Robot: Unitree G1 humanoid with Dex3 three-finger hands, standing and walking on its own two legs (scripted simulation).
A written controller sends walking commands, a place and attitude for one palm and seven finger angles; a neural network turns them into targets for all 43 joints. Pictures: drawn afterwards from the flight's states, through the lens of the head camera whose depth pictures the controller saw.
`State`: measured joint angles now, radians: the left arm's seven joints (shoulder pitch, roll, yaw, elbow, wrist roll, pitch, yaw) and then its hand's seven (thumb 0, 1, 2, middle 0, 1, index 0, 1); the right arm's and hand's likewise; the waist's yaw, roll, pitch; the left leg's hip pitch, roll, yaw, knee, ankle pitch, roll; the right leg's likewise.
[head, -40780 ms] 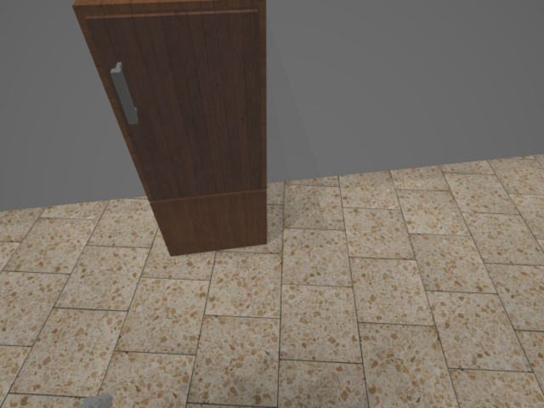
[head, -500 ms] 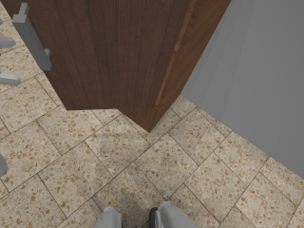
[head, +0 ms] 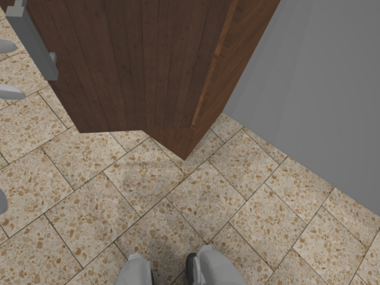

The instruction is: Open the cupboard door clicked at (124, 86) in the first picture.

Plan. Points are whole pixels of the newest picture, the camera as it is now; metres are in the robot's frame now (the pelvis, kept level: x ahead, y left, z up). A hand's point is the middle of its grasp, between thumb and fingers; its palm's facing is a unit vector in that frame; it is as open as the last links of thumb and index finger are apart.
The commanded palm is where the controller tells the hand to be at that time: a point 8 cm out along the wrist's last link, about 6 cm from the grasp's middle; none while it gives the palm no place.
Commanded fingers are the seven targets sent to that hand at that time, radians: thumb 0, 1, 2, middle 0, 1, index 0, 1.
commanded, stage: slide the fingers in behind the handle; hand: left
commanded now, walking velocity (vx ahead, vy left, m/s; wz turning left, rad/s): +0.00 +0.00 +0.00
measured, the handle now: (37, 40) +0.56 +0.24 +0.10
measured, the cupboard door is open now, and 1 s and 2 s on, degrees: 43 42 41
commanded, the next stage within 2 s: close the thumb around the handle in 1.56 s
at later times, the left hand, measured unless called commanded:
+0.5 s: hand (17, 61) +0.51 +0.26 +0.10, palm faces +0.01 -1.00 +0.00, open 14.0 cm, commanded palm +0.49 +0.29 +0.09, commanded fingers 0.00 -0.50 0.30 -0.30 -1.20 -0.30 -1.20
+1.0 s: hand (43, 60) +0.51 +0.22 +0.10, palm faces +0.02 -1.00 +0.00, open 13.9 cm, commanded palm +0.50 +0.26 +0.09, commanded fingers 0.00 -0.50 0.30 -0.30 -1.20 -0.30 -1.20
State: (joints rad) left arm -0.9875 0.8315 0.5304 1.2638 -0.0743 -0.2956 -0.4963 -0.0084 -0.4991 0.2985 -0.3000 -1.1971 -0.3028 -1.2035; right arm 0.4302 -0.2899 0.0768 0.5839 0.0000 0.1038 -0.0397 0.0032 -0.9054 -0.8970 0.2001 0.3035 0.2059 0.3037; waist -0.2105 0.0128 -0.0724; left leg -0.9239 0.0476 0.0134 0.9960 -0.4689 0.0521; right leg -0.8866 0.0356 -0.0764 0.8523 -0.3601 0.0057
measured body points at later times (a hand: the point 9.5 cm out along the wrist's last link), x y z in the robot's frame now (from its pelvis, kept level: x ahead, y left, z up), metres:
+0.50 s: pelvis +0.01 +0.00 +0.00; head +0.14 +0.04 +0.43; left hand +0.50 +0.31 +0.10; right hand -0.01 -0.27 -0.09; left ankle -0.01 +0.08 -0.68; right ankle +0.02 -0.13 -0.68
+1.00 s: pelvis +0.01 -0.01 +0.00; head +0.14 +0.01 +0.43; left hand +0.51 +0.27 +0.10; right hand -0.01 -0.28 -0.10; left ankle -0.01 +0.08 -0.68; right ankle +0.02 -0.13 -0.68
